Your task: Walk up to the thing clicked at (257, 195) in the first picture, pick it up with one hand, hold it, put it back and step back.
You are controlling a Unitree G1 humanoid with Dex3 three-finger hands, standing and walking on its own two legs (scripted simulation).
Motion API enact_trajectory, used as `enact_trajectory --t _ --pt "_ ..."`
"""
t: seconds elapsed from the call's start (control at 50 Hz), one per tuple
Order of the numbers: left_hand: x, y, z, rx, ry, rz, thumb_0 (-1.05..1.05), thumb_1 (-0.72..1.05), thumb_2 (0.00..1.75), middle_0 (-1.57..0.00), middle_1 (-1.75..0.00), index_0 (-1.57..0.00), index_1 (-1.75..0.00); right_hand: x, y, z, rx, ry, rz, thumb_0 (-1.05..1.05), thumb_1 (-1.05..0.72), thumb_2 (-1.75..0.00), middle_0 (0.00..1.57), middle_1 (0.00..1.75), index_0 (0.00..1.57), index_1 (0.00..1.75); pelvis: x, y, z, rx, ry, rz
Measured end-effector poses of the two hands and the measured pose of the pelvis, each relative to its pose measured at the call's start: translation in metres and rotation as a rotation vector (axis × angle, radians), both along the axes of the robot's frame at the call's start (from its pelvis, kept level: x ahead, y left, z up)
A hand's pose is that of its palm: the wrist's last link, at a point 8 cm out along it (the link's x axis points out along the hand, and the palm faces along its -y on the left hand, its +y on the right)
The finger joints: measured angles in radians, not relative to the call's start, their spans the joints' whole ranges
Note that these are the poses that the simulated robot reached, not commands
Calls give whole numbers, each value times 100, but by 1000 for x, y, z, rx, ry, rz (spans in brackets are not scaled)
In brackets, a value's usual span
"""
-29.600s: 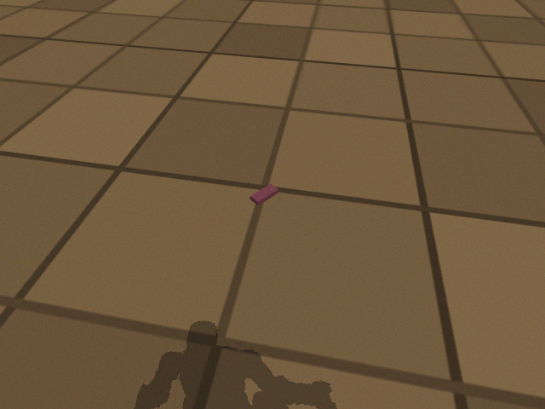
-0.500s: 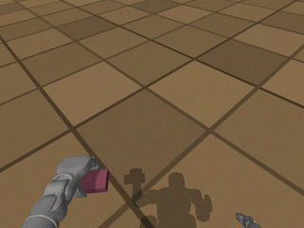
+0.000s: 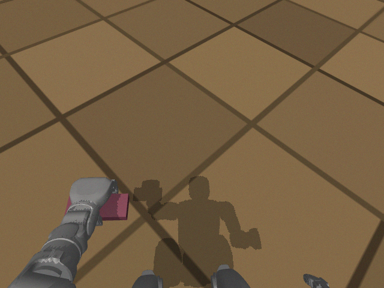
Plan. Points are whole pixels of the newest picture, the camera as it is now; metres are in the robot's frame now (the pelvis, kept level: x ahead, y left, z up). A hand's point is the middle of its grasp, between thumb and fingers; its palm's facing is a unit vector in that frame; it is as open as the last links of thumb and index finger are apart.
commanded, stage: crouch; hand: left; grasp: from above
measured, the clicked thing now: (98, 207) +0.36 +0.22 -0.13
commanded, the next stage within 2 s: lower in 1.44 s
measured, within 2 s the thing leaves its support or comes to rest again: neither
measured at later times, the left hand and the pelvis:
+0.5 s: hand (121, 221) +0.39 +0.21 -0.35, palm faces -0.46 +0.02 -0.89, open 8.8 cm; pelvis -0.04 +0.00 -0.20, yaw -1 degrees
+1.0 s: hand (127, 222) +0.42 +0.21 -0.46, palm faces -0.46 +0.00 -0.89, open 8.8 cm; pelvis -0.05 +0.00 -0.30, yaw -4 degrees
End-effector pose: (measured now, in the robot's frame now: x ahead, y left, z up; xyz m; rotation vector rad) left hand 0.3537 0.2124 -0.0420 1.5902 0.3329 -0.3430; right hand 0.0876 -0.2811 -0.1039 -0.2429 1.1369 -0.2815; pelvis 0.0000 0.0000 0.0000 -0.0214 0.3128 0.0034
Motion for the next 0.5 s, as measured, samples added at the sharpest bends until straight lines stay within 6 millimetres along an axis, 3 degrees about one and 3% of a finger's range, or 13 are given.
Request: enact_trajectory --t 0.16,0.26,0.36,0.5 --pt "20 -4 -85 8 -14 5 1 18 27 -86 -31 -87 -29 -62 -3 -79 -30 130 -49 1 -90 -90 20 30 20 30 -20 2 -75 -12 154 -1" --pt "30 -4 -135 10 -4 24 0 17 29 -85 -32 -87 -30 -86 4 -126 -18 185 -60 1 -90 -90 20 30 20 30 -31 3 -117 -15 216 -2" --pt "35 -3 -184 3 30 34 0 18 29 -85 -32 -87 -30 -94 12 -167 1 205 -46 1 -90 -90 20 30 20 30 -38 2 -155 -20 265 -3" --pt "40 -4 -249 -26 49 12 0 18 29 -85 -32 -87 -30 -85 13 -214 12 209 9 1 -90 -90 21 30 20 30 -42 -1 -202 -29 318 -3"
